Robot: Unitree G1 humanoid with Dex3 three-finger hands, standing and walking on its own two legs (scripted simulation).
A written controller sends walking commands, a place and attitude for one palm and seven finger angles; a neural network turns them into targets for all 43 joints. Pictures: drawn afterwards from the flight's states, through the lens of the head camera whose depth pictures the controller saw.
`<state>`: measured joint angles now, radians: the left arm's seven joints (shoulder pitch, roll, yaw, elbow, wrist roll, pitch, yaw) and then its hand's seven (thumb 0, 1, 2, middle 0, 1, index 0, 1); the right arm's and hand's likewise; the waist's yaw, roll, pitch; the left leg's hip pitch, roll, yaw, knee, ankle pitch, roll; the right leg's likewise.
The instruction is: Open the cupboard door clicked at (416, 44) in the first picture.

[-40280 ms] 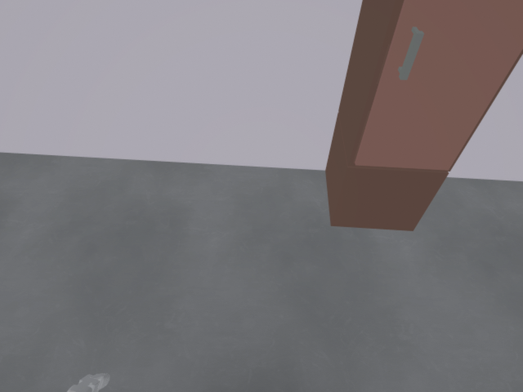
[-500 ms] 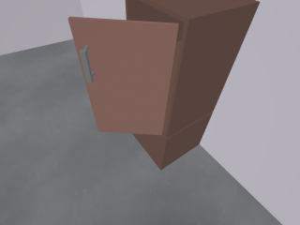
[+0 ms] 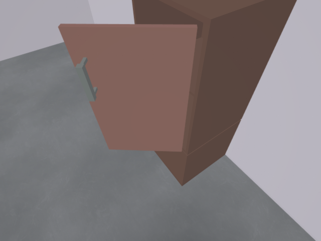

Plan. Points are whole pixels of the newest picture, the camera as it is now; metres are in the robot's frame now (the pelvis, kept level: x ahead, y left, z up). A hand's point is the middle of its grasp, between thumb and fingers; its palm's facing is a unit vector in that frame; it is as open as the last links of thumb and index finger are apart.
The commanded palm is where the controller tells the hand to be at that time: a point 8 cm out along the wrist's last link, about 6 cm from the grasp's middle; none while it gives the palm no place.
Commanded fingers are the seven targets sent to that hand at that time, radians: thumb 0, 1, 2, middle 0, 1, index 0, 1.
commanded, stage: shuffle to correct the standing spot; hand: left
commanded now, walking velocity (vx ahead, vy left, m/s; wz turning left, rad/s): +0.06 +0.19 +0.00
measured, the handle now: (88, 80) +0.53 +0.25 +0.10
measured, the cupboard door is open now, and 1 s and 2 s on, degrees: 52 52 52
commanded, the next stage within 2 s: come to a stop and stand still in 0.04 s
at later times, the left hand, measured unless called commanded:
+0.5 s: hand out of the picture +0.05 +0.26 -0.18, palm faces +0.02 -0.98 -0.19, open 7.4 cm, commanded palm none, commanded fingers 0.00 0.90 0.90 -0.20 -0.30 -0.20 -0.30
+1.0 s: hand out of the picture +0.02 +0.18 -0.17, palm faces +0.04 -0.99 -0.16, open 7.4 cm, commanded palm none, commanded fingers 0.00 0.90 0.90 -0.20 -0.30 -0.20 -0.30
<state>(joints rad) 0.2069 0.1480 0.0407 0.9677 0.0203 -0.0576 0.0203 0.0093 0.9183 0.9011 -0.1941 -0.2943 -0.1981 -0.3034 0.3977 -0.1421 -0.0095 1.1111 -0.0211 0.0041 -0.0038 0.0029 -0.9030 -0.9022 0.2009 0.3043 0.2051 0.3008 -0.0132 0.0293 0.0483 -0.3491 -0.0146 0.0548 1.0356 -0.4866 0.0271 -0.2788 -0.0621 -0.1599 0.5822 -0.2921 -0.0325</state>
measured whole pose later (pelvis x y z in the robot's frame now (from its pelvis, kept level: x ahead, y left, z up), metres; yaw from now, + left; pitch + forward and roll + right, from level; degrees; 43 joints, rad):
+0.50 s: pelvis +0.04 +0.07 +0.01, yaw -2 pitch +1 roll -1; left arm 0.28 0.21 0.06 1.01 0.03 0.06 0.02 0.01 0.91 0.90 -0.19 -0.29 -0.20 -0.30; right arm 0.14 -0.12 -0.01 0.96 -0.03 -0.01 -0.04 -0.01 -0.92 -0.90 0.20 0.30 0.21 0.30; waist 0.02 -0.05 0.04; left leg -0.35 0.06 0.10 0.48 -0.15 0.02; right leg -0.43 -0.01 -0.03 1.02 -0.48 0.03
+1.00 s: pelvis +0.03 +0.02 +0.01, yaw -2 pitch +0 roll +0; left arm 0.34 0.12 0.02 1.06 0.02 -0.01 0.02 0.01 0.91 0.90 -0.20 -0.29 -0.20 -0.30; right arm 0.33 -0.15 -0.02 1.09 -0.01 0.02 -0.02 0.00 -0.91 -0.90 0.20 0.30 0.20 0.30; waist 0.01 -0.01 0.02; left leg -0.24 0.02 0.07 0.50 -0.24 -0.02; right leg -0.16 0.02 -0.09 0.47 -0.31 -0.05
